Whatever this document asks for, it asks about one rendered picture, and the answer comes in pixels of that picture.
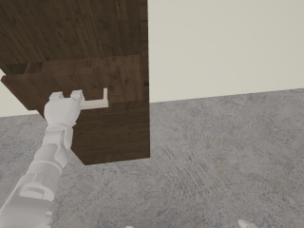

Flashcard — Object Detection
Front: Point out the handle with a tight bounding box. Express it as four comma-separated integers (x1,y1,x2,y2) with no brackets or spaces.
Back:
80,88,108,110

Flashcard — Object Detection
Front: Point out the cabinet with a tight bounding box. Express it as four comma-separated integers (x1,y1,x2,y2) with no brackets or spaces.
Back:
0,0,151,165

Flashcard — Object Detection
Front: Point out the left robot forearm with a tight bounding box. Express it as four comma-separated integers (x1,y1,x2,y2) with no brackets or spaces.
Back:
0,123,73,219

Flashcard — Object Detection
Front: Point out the drawer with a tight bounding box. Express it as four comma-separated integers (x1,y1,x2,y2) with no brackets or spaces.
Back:
0,54,144,111

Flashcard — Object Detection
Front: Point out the robot left upper arm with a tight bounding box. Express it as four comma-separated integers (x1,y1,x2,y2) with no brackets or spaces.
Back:
0,196,55,228

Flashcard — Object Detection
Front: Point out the left robot hand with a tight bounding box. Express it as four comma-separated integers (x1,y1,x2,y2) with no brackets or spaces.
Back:
44,89,85,127

